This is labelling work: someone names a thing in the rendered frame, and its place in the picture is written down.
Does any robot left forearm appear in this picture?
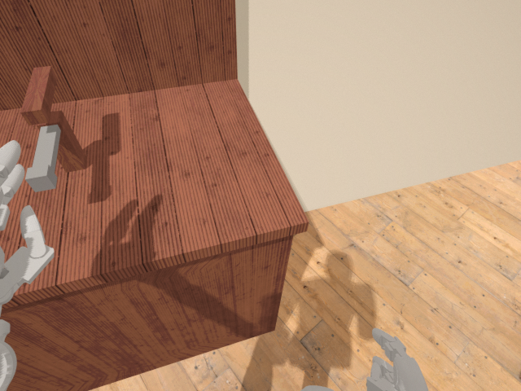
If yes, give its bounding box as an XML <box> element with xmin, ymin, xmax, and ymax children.
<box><xmin>0</xmin><ymin>319</ymin><xmax>17</xmax><ymax>391</ymax></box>

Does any right robot hand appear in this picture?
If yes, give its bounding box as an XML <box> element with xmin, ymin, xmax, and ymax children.
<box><xmin>366</xmin><ymin>328</ymin><xmax>428</xmax><ymax>391</ymax></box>

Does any counter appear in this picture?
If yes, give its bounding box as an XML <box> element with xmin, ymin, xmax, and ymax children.
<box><xmin>0</xmin><ymin>0</ymin><xmax>309</xmax><ymax>391</ymax></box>

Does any tap lever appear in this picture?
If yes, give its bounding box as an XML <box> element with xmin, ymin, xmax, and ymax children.
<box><xmin>25</xmin><ymin>125</ymin><xmax>61</xmax><ymax>192</ymax></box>

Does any left robot hand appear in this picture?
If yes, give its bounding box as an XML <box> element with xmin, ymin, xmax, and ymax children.
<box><xmin>0</xmin><ymin>140</ymin><xmax>54</xmax><ymax>317</ymax></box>

